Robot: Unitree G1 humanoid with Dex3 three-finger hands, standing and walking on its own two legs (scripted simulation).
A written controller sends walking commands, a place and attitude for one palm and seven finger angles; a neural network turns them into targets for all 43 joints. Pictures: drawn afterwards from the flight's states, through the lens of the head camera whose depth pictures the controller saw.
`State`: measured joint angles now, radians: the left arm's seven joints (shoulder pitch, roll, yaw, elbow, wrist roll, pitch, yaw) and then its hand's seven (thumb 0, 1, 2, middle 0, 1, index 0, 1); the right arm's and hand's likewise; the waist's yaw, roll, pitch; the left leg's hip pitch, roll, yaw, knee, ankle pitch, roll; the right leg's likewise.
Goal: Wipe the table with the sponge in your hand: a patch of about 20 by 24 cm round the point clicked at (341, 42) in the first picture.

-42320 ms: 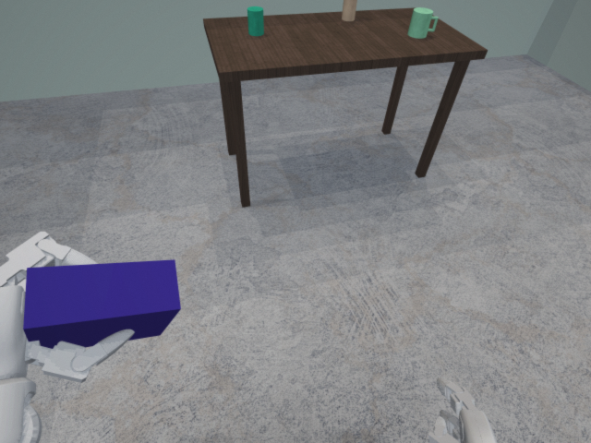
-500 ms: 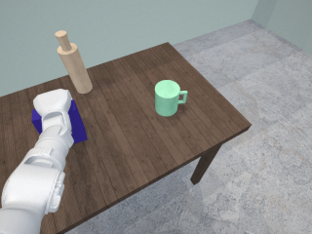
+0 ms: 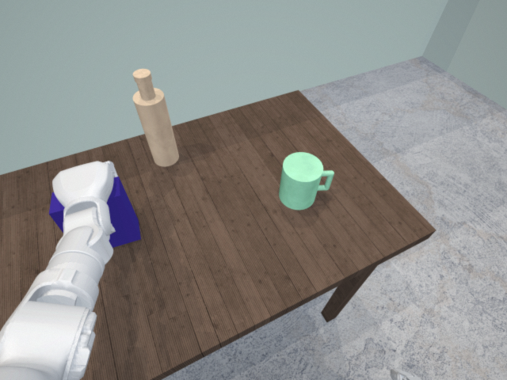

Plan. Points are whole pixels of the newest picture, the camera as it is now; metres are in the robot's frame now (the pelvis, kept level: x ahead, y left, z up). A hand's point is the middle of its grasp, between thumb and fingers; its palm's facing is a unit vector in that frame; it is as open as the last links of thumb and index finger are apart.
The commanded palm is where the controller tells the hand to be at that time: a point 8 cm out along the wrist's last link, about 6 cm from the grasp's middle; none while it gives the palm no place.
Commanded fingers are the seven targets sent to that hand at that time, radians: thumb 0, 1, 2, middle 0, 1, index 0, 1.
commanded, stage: slide back across to the first lane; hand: left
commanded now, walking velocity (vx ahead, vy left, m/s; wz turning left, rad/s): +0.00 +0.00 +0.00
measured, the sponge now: (103, 224) +0.39 +0.30 -0.03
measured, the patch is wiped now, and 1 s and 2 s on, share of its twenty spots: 1.00 1.00 1.00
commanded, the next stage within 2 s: wipe back along the first lane in 0.10 s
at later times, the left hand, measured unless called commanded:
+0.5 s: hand (79, 227) +0.35 +0.31 +0.02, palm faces -0.03 -0.05 -1.00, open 9.7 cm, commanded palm +0.31 +0.29 +0.06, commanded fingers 0.00 0.10 1.30 -1.20 -1.60 -1.20 -1.60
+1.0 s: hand (85, 247) +0.32 +0.29 +0.02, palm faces -0.03 -0.04 -1.00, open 9.7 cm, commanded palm +0.27 +0.27 +0.05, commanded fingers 0.00 0.10 1.30 -1.20 -1.60 -1.20 -1.60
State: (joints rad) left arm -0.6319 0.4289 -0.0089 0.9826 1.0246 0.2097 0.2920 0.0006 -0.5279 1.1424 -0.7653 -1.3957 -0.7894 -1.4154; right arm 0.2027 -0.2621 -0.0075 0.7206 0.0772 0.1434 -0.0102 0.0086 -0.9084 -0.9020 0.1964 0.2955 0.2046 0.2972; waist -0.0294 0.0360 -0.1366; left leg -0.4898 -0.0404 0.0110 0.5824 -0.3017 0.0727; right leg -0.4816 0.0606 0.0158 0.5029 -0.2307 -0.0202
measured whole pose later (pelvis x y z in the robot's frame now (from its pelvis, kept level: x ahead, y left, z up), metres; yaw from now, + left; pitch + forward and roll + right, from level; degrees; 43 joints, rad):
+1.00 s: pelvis +0.01 +0.00 +0.00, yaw +1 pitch +7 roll -2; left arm -0.23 0.36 -0.13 0.50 0.99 0.37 0.27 -0.01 -0.45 1.10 -0.70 -1.46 -0.72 -1.48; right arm 0.10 -0.27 0.00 0.67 0.08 0.18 -0.02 0.01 -0.91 -0.90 0.20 0.30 0.20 0.30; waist 0.06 0.06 -0.12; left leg -0.36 -0.05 -0.01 0.55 -0.31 0.07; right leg -0.35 0.05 0.00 0.49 -0.26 -0.03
